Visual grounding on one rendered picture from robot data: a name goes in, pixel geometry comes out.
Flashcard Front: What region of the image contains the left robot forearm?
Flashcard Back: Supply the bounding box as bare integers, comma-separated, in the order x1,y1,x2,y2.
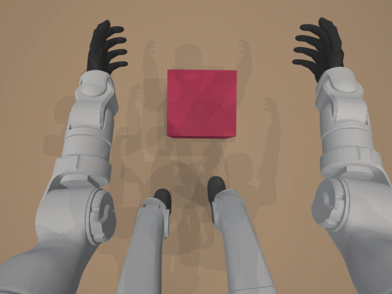
35,70,119,238

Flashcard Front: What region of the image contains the left robot upper arm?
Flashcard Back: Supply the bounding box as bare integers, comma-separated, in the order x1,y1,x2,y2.
0,187,116,294

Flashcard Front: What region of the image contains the robot left hand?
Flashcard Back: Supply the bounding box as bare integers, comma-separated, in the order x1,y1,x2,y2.
87,20,128,75

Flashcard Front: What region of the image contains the robot right foot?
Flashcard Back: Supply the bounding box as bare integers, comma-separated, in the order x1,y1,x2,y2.
208,176,226,223

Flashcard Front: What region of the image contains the carton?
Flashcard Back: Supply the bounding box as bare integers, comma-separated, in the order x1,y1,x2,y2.
167,69,237,139

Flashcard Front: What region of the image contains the robot left shin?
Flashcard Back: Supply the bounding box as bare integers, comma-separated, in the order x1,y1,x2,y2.
137,198,165,217

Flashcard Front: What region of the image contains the robot right hand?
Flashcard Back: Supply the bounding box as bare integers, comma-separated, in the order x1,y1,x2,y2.
292,17,344,83

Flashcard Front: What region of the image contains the right robot forearm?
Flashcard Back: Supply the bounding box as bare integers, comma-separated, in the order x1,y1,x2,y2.
315,67,392,188

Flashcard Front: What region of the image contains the right robot upper arm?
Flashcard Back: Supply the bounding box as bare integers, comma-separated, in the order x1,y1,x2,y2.
311,176,392,294

